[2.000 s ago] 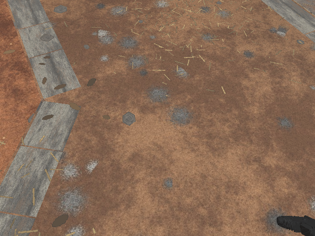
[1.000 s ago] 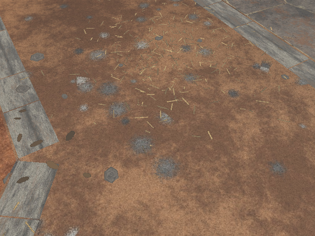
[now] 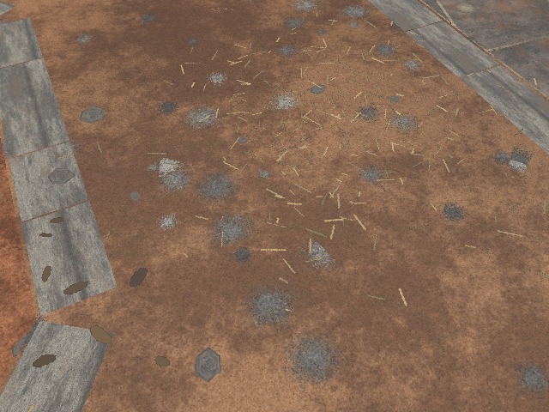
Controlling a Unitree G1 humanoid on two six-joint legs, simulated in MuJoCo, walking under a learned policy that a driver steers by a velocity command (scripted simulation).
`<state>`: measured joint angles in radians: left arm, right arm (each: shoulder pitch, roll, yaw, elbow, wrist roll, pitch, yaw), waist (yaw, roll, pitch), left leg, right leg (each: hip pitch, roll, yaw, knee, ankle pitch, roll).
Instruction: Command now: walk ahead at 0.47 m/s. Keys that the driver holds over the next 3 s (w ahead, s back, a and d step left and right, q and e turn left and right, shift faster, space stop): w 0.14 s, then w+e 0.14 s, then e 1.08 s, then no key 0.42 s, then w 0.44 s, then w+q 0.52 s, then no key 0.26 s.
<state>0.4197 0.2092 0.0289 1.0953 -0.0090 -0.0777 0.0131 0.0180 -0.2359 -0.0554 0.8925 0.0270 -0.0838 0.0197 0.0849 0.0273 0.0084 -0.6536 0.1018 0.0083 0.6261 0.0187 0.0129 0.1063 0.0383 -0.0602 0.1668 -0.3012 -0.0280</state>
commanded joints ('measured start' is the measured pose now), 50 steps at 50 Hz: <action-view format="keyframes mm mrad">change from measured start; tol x32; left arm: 1 34 172 38 -23 -10 3 6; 50 -274 238 101 -453 5 101 30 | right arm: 1 -128 -62 -3 -93 4 -19 19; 7 442 -288 -81 53 -22 -17 16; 50 78 -140 -30 -128 -21 53 -65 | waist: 1 -29 -92 133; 7 -182 272 -408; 17 -49 26 39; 33 -49 -262 -440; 50 -65 -188 -133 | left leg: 1 -1 -20 6 -73 -15 31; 5 555 -103 49 -72 -111 120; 7 1069 300 -767 -299 -465 334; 15 430 134 -104 -498 -48 176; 29 676 163 158 -136 612 113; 31 518 47 190 266 348 10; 32 184 -120 169 593 -611 -59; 33 41 -200 -62 809 -768 -63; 50 215 -133 -109 80 -348 -80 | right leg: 1 -61 -300 107 -31 332 -146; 5 -133 -230 24 462 779 -71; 7 -694 36 104 1103 -256 4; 8 -802 -19 204 1213 -246 -20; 22 -659 -126 54 575 387 11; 29 -596 -42 -23 432 153 -56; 32 30 -312 435 378 1125 -293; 37 -273 -259 449 158 410 -269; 50 -366 -155 521 149 89 -176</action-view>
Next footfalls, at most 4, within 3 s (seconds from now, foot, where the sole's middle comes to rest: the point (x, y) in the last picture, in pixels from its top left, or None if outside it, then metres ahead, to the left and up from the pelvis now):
0.10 left None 0.26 0.14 -0.77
0.62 right None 0.47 -0.07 -0.77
1.08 left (252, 392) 0.53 0.14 -0.77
1.52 right None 0.36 -0.07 -0.77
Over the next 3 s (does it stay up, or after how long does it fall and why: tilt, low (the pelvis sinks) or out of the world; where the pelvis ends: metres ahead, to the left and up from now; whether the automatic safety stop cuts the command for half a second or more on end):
stays up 0.74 -0.28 0.00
